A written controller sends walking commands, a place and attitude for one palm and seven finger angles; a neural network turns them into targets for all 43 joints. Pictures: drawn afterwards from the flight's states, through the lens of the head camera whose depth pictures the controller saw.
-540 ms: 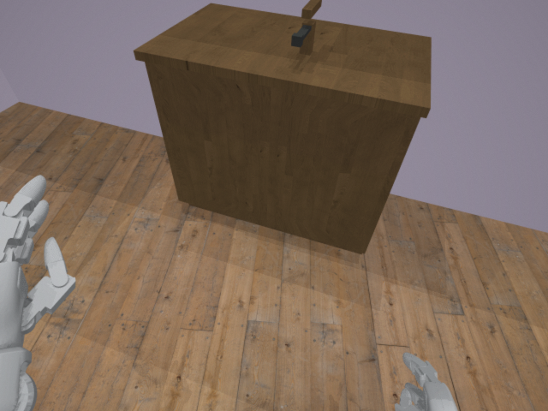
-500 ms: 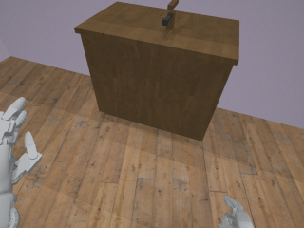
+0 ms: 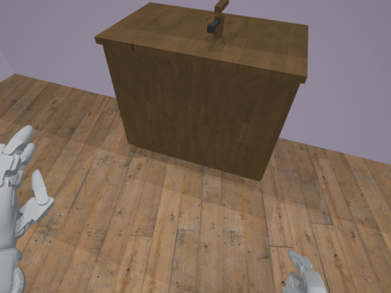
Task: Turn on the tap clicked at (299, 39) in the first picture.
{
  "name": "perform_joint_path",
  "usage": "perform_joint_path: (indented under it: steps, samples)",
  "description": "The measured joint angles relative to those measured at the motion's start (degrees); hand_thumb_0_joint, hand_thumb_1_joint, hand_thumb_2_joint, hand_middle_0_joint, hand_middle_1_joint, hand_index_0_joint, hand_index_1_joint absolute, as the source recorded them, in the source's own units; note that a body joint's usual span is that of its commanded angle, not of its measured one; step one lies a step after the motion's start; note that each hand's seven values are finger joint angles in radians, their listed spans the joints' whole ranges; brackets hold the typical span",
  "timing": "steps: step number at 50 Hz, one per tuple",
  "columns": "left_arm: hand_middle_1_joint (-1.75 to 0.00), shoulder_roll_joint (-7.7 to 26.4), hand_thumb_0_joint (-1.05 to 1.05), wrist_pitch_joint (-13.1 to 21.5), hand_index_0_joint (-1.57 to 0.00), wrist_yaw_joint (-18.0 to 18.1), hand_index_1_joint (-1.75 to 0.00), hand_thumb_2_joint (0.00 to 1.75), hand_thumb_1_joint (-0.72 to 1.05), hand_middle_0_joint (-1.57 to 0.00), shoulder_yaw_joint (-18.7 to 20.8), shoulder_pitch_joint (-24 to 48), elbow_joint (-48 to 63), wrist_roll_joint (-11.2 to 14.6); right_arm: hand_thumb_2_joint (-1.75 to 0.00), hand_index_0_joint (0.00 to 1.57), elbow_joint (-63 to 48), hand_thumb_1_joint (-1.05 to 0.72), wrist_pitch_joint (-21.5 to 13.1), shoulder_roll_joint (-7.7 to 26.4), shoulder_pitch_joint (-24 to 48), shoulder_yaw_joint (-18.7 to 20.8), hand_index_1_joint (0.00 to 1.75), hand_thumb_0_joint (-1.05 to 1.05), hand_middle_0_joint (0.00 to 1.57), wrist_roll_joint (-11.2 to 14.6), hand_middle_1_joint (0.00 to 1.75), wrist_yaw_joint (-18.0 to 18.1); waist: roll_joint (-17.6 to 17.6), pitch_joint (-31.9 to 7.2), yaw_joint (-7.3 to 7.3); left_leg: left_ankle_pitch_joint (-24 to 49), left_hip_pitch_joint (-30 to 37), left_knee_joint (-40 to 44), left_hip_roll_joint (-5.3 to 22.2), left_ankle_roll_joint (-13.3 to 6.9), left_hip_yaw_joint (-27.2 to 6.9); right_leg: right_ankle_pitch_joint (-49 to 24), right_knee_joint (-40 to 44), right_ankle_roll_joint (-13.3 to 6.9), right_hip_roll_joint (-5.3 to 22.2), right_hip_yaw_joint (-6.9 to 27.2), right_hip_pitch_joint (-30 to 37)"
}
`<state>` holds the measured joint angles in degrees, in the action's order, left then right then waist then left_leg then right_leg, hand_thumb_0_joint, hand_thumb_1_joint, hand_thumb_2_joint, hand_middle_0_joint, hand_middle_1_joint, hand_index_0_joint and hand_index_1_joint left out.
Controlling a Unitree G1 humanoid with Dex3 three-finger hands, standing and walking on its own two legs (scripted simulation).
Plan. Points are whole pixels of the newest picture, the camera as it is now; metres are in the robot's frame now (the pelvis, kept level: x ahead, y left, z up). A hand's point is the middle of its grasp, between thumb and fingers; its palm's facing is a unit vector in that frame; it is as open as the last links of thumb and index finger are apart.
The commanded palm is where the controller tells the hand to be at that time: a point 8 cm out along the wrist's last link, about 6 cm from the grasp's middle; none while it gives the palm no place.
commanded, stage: walk to a spot facing it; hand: left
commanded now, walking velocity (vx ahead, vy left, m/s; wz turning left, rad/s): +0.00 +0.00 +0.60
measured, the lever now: (211, 28) +1.03 +0.01 +0.12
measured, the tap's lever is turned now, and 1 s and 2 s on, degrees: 0 0 0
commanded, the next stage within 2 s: none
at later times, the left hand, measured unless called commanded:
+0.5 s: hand (1, 210) +0.19 +0.30 +0.16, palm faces +0.58 -0.73 -0.35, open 7.4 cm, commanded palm +0.13 +0.33 +0.18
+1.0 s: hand (21, 214) +0.18 +0.27 +0.16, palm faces +0.75 -0.49 -0.45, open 7.4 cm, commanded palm +0.11 +0.28 +0.18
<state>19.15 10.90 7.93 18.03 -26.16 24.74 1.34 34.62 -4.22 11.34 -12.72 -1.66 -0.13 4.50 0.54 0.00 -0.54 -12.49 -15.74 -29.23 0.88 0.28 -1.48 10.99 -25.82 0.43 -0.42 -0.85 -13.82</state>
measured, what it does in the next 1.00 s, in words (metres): walks ahead, turning left: right foot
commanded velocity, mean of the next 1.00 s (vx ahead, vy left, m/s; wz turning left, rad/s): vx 0.20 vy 0.00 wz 0.60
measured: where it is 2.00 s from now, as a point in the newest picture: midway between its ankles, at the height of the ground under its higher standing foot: outside the picture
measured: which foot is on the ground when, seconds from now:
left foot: down 0.00-0.80, up 0.82-1.00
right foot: down 0.00-0.46, up 0.48-0.78, down 0.80-1.00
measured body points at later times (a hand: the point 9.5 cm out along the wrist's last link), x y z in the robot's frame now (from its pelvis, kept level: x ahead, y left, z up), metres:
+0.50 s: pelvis +0.02 +0.02 -0.03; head +0.02 +0.04 +0.42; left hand +0.15 +0.33 +0.18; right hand +0.19 -0.19 -0.12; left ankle +0.03 +0.13 -0.74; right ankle +0.02 -0.12 -0.72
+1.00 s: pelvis +0.12 -0.04 +0.00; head +0.15 -0.06 +0.45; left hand +0.14 +0.29 +0.19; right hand +0.40 -0.18 -0.10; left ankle +0.06 +0.10 -0.63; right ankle +0.16 -0.10 -0.74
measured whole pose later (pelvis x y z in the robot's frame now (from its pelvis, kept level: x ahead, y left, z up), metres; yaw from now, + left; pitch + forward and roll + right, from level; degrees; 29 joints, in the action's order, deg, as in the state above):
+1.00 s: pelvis +0.12 -0.04 +0.00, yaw +32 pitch -2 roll +3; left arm 18.1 9.5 7.4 18.5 -27.4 26.0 0.9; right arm 36.8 -1.9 15.5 -10.6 2.5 -0.7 5.3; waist 1.1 3.0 0.2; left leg -19.7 -34.3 -72.6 3.3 3.3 2.2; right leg 18.1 -31.1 -2.7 5.7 -13.6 -11.4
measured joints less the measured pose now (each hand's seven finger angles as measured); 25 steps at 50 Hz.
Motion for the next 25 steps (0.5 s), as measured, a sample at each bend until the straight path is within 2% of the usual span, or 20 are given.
perform_joint_path:
  steps: [8, 14, 18, 21, 23, 25]
  samples:
    - [-0.3, 0.9, 0.01, -0.1, -0.21, 0.2, -0.3, 0.9, 0.89, -0.21, 0.5, -0.7, 2.3, 0.4, -0.9, 0.2, -0.8, -0.9, 0.5, 0.5, -0.3, 0.8, 0.3, 0.01, 0.21, 0.3, 0.3, -0.4, 0.1, 0.4, 1.27, -0.6, -3.1, -3.2, -1.2, -0.2, -2.1, 1.7, -3.2, 0.2, 1.1, -2.2, -2.2]
    - [-0.3, 1.9, 0.01, -0.4, -0.21, 0.6, -0.3, 0.9, 0.89, -0.21, 1.8, -2.1, 5.1, 0.2, -0.9, 0.2, -0.9, -0.9, 0.8, 0.7, -1.1, 1.3, 0.3, 0.01, 0.21, 0.2, 0.3, -0.2, -0.5, 0.6, 1.0, -2.9, -6.3, -7.8, -2.5, -1.0, -3.0, 5.9, -9.1, 0.3, 2.7, -3.6, -5.1]
    - [-0.3, 1.8, 0.01, -0.5, -0.21, 1.0, -0.3, 0.9, 0.89, -0.21, 2.3, -0.6, 6.0, -0.1, -0.9, 0.2, -0.4, -0.9, 0.3, 0.7, -2.4, 1.3, 0.3, 0.01, 0.21, 0.1, 0.3, 0.0, -0.6, 0.4, 1.18, -6.2, -8.6, -12.6, -2.2, -1.5, -2.3, 9.8, -13.4, 0.1, 4.4, -5.8, -6.0]
    - [-0.3, 2.1, 0.01, 0.0, -0.21, 1.1, -0.3, 0.9, 0.89, -0.21, 2.7, 0.8, 7.2, -0.1, -0.9, 0.2, 0.4, -0.9, 0.0, 0.5, -3.3, 1.2, 0.3, 0.01, 0.21, 0.1, 0.3, -0.2, -1.9, 0.7, 1.46, -7.4, -9.3, -16.1, -1.4, -1.2, 0.3, 11.1, -17.8, 1.0, 6.8, -7.2, -6.0]
    - [-0.3, 2.1, 0.01, 0.4, -0.21, 1.2, -0.3, 0.9, 0.89, -0.21, 3.3, 1.3, 7.7, -0.1, -0.9, 0.2, 1.1, -0.9, 0.1, 0.1, -3.4, 0.8, 0.3, 0.01, 0.21, 0.2, 0.3, -0.1, -3.3, 0.7, 0.95, -8.3, -8.8, -17.3, -2.2, -1.6, 1.9, 15.3, -21.4, 1.0, 8.4, -6.4, -6.4]
    - [-0.3, 1.6, 0.01, 0.9, -0.21, 1.3, -0.3, 0.9, 0.89, -0.21, 4.3, 1.6, 7.0, -0.3, -0.9, 0.2, 1.6, -0.9, -0.5, -0.8, -3.0, 0.8, 0.3, 0.02, 0.21, -0.2, 0.3, 0.0, -2.6, 0.5, 1.33, -9.7, -8.7, -17.9, -2.3, -2.2, 1.3, 20.9, -29.5, 1.2, 5.7, -3.3, -8.6]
